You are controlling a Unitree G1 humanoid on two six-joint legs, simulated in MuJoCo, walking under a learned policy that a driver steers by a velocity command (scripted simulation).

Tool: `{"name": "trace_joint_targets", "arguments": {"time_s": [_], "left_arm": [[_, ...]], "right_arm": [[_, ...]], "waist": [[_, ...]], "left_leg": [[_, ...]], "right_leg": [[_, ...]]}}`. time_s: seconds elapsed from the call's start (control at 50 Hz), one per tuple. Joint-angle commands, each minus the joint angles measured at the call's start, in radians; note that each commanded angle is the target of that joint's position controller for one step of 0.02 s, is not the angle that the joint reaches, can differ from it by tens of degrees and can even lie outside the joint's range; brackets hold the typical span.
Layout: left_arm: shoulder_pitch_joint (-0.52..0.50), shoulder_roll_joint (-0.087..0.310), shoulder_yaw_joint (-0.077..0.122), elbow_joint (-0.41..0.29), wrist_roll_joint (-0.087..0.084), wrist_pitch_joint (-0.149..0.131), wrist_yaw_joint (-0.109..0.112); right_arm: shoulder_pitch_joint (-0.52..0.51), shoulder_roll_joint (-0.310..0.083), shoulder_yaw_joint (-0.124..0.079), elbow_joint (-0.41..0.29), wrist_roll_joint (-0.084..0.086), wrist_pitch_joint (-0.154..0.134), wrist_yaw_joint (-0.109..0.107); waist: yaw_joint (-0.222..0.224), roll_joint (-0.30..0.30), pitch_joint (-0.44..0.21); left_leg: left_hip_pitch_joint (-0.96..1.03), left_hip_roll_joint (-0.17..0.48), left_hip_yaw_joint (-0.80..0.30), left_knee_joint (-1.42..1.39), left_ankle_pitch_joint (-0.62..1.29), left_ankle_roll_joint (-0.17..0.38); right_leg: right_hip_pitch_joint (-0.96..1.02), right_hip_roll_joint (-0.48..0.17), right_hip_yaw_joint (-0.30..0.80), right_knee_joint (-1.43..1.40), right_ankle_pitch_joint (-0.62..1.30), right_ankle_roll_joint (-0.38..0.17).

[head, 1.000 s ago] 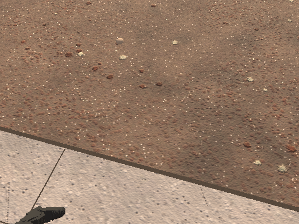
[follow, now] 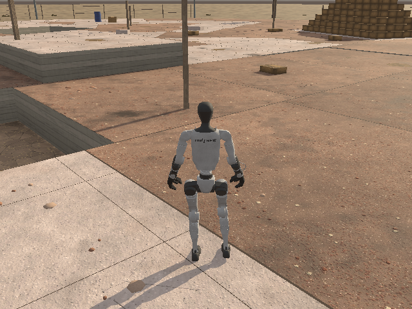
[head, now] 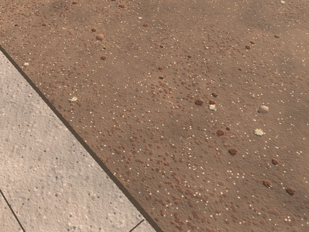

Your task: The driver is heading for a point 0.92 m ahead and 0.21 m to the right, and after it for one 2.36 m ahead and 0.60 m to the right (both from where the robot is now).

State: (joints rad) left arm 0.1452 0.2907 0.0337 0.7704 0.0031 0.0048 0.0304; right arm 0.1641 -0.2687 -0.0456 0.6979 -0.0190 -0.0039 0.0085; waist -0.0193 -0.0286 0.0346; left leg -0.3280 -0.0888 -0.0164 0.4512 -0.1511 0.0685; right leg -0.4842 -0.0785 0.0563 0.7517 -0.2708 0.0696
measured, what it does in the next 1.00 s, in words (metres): walks ahead: right foot, then right foot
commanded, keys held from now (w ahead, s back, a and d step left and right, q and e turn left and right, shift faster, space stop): no key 0.14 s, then w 0.86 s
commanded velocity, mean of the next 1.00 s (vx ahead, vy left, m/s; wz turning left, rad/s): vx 0.33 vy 0.00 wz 0.03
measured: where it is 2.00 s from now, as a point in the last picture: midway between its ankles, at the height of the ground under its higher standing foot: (169, 141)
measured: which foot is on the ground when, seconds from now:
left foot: down 0.00-0.78, up 0.80-1.00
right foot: up 0.00-0.04, down 0.06-0.38, up 0.40-0.76, down 0.78-1.00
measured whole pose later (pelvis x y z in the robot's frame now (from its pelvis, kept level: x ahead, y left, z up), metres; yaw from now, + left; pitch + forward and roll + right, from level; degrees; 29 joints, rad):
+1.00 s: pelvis +0.36 -0.09 +0.01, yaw +0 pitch +1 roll -1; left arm 0.29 0.26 0.05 0.83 0.01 -0.09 -0.03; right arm 0.22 -0.30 -0.06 0.80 0.01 -0.06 -0.01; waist 0.03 0.04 0.02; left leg -0.59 0.11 -0.04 1.07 -0.24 0.02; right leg -0.21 0.07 -0.05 0.34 -0.15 -0.08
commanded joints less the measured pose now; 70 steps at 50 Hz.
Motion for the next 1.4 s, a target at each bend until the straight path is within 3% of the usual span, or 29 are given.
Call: {"name": "trace_joint_targets", "arguments": {"time_s": [0.02,0.06,0.08,0.1,0.18,0.3,0.34,0.36,0.4,0.42,0.48,0.54,0.6,0.7,0.76,0.78,0.8,0.82,0.84,0.88,0.92,1.02,1.22,1.3,1.32,1.34,1.36,1.38,1.4], "left_arm": [[0.038,0.077,0.024,-0.04,0.005,-0.008,-0.005],[0.047,0.106,0.025,-0.045,0.029,-0.017,-0.009],[0.021,0.177,0.037,-0.061,0.028,-0.017,-0.003],[-0.012,0.134,0.031,-0.039,0.025,-0.016,-0.009],[0.006,0.098,0.021,-0.027,0.014,-0.034,-0.022],[0.12,0.148,0.041,-0.001,-0.017,-0.047,-0.007],[0.053,0.135,0.038,-0.02,-0.023,-0.048,-0.012],[-0.005,0.104,0.03,-0.042,-0.024,-0.049,-0.015],[-0.064,0.037,0.012,-0.096,-0.018,-0.08,-0.018],[-0.09,0.078,0.022,-0.109,-0.022,-0.098,-0.017],[-0.075,0.065,0.024,-0.099,-0.034,-0.117,-0.04],[-0.121,0.025,0.015,-0.112,-0.026,-0.111,-0.072],[-0.19,-0.02,-0.006,-0.134,-0.021,-0.109,-0.091],[-0.206,0.063,0.018,-0.155,-0.03,-0.1,-0.083],[0.051,0.136,0.063,-0.082,-0.02,-0.092,-0.064],[0.225,0.191,0.081,-0.046,-0.014,-0.086,-0.052],[0.282,0.276,0.091,-0.027,-0.003,-0.085,-0.059],[0.261,0.183,0.068,-0.029,-0.016,-0.088,-0.062],[0.18,0.147,0.055,-0.035,-0.019,-0.091,-0.059],[0.07,0.107,0.044,-0.045,0.001,-0.097,-0.062],[0.031,0.074,0.037,-0.042,0.012,-0.109,-0.065],[0.086,0.116,0.048,0.004,0.0,-0.12,-0.051],[0.266,0.153,0.056,0.096,-0.023,-0.077,-0.032],[0.229,0.178,0.062,0.097,-0.027,-0.056,-0.024],[0.223,0.14,0.046,0.084,-0.016,-0.058,-0.024],[0.287,0.038,0.015,0.047,-0.005,-0.073,-0.029],[0.327,0.021,0.007,0.058,-0.025,-0.09,-0.03],[0.253,0.132,0.038,0.05,-0.051,-0.097,-0.03],[0.182,0.141,0.044,0.028,-0.055,-0.097,-0.029]], "right_arm": [[-0.045,-0.104,-0.017,-0.043,0.005,-0.006,0.001],[0.019,-0.05,0.004,-0.013,-0.004,-0.013,0.003],[0.098,-0.058,0.0,0.002,-0.015,-0.019,0.006],[0.098,-0.038,0.004,0.002,-0.009,-0.016,-0.001],[0.016,-0.093,-0.013,0.01,-0.002,0.02,-0.02],[0.019,-0.046,-0.017,0.014,0.03,-0.049,-0.002],[0.077,-0.042,-0.022,0.042,0.033,-0.066,0.005],[0.139,-0.063,-0.03,0.07,0.034,-0.07,0.007],[0.283,-0.186,-0.068,0.113,0.039,-0.072,0.007],[0.333,-0.183,-0.066,0.114,0.028,-0.077,0.008],[0.321,-0.127,-0.045,0.111,0.024,-0.086,-0.002],[0.287,-0.085,-0.026,0.112,0.029,-0.062,-0.009],[0.262,-0.132,-0.033,0.106,0.03,-0.054,-0.024],[0.284,-0.172,-0.048,0.137,0.044,-0.064,-0.022],[0.269,-0.169,-0.048,0.14,0.035,-0.053,-0.025],[0.271,-0.136,-0.033,0.118,0.015,-0.05,-0.028],[0.41,0.014,0.008,0.103,0.023,-0.067,-0.021],[0.35,-0.085,-0.013,0.115,0.045,-0.086,-0.015],[0.236,-0.146,-0.032,0.081,0.069,-0.096,-0.01],[0.152,-0.133,-0.033,0.065,0.043,-0.1,-0.019],[0.196,-0.102,-0.034,0.082,0.036,-0.079,-0.02],[0.07,-0.079,-0.028,0.048,0.018,-0.058,-0.023],[-0.239,-0.061,-0.005,-0.042,0.035,-0.092,0.023],[-0.066,-0.135,-0.038,-0.007,0.033,-0.109,0.026],[0.107,-0.194,-0.063,0.038,0.023,-0.111,0.015],[0.259,-0.298,-0.089,0.058,0.0,-0.106,0.004],[0.293,-0.252,-0.079,0.077,0.011,-0.096,0.006],[0.236,-0.175,-0.055,0.068,0.016,-0.092,0.003],[0.168,-0.138,-0.044,0.061,0.018,-0.091,-0.001]], "waist": [[0.037,0.137,-0.122],[0.032,0.068,-0.111],[-0.036,-0.071,-0.102],[-0.054,-0.171,-0.113],[0.011,-0.082,-0.045],[0.036,-0.148,0.036],[-0.013,-0.131,0.024],[-0.045,-0.089,0.018],[-0.073,0.244,0.003],[-0.11,0.277,0.012],[-0.067,0.109,-0.013],[-0.048,0.12,0.015],[-0.054,0.121,0.029],[-0.023,0.146,0.054],[0.117,0.13,-0.11],[0.181,0.036,-0.236],[0.103,-0.271,-0.393],[0.133,-0.206,-0.352],[0.12,-0.142,-0.183],[0.058,-0.021,-0.067],[0.001,-0.062,-0.067],[0.01,-0.015,0.003],[0.117,-0.011,0.053],[-0.008,-0.05,-0.052],[-0.082,-0.031,-0.186],[-0.1,0.152,-0.374],[-0.095,0.311,-0.477],[-0.105,0.207,-0.322],[-0.085,0.169,-0.206]], "left_leg": [[-0.017,0.244,-0.194,-0.113,-0.022,0.136],[-0.052,0.172,-0.172,-0.047,-0.131,0.037],[-0.084,0.091,-0.106,0.023,-0.232,-0.008],[0.034,0.07,-0.042,0.016,-0.19,-0.041],[0.051,0.066,-0.046,0.033,-0.237,-0.025],[-0.116,0.065,0.038,0.202,-0.262,0.008],[0.047,0.076,0.028,0.09,-0.221,0.036],[0.129,0.099,-0.019,0.025,-0.218,0.054],[0.364,0.32,-0.432,-0.171,-0.258,0.168],[0.465,0.419,-0.594,-0.21,-0.105,0.244],[0.576,0.416,-0.453,-0.173,0.1,0.213],[0.454,0.333,-0.263,-0.247,0.191,0.151],[0.281,0.262,-0.123,-0.29,0.185,0.121],[0.293,0.331,-0.11,-0.286,0.238,0.089],[0.273,0.271,-0.027,0.053,0.617,0.029],[0.077,0.223,0.001,0.346,0.378,-0.003],[-0.254,0.036,-0.011,0.73,-0.321,-0.064],[-0.37,0.064,-0.128,0.857,-0.403,-0.052],[-0.444,0.117,-0.101,0.879,-0.322,-0.036],[-0.365,0.197,-0.071,0.783,-0.172,-0.028],[-0.259,0.232,-0.082,0.719,-0.117,-0.03],[-0.351,0.25,-0.064,0.505,0.054,-0.074],[-0.326,0.174,-0.011,0.078,0.197,-0.063],[-0.024,0.109,0.025,-0.018,0.079,-0.008],[0.261,0.16,-0.013,0.026,0.108,0.034],[0.691,0.426,-0.354,0.048,0.063,0.151],[0.785,0.534,-0.669,-0.09,-0.106,0.228],[0.665,0.495,-0.566,-0.13,-0.196,0.178],[0.529,0.46,-0.425,-0.156,-0.182,0.14]], "right_leg": [[0.241,0.024,-0.03,-0.178,0.069,-0.024],[0.362,-0.048,0.051,-0.331,0.277,-0.066],[0.375,-0.137,0.119,-0.322,0.38,-0.118],[0.229,-0.131,0.132,-0.358,0.13,-0.156],[0.17,-0.012,0.043,-0.365,-0.18,-0.096],[0.236,-0.205,0.34,-0.487,-0.426,-0.259],[0.152,-0.164,0.267,-0.457,-0.309,-0.232],[0.101,-0.102,0.171,-0.384,-0.216,-0.19],[-0.151,0.099,-0.1,0.026,-0.084,-0.072],[-0.32,0.098,-0.041,0.207,-0.262,-0.069],[-0.505,0.005,0.003,0.394,-0.177,-0.114],[-0.396,-0.016,-0.05,0.21,-0.017,-0.095],[-0.172,0.033,-0.105,-0.049,0.175,-0.067],[-0.019,0.056,-0.08,-0.2,0.258,-0.11],[0.335,0.11,-0.122,-0.213,0.214,-0.178],[0.616,-0.045,0.055,-0.187,0.173,-0.23],[0.884,-0.297,0.584,-0.354,-0.135,-0.394],[0.833,-0.293,0.739,-0.494,-0.322,-0.377],[0.695,-0.27,0.595,-0.507,-0.297,-0.334],[0.431,-0.195,0.377,-0.534,-0.052,-0.306],[0.316,-0.146,0.271,-0.584,0.041,-0.301],[0.276,-0.135,0.152,-0.662,0.137,-0.324],[0.477,-0.156,0.059,-0.577,0.252,-0.272],[0.496,-0.137,0.074,-0.353,0.554,-0.226],[0.377,-0.078,0.036,-0.14,0.531,-0.192],[0.013,0.051,-0.039,0.245,0.197,-0.121],[-0.188,0.124,0.034,0.459,-0.31,-0.097],[-0.274,0.063,0.088,0.542,-0.27,-0.104],[-0.29,0.014,0.056,0.534,-0.183,-0.108]]}}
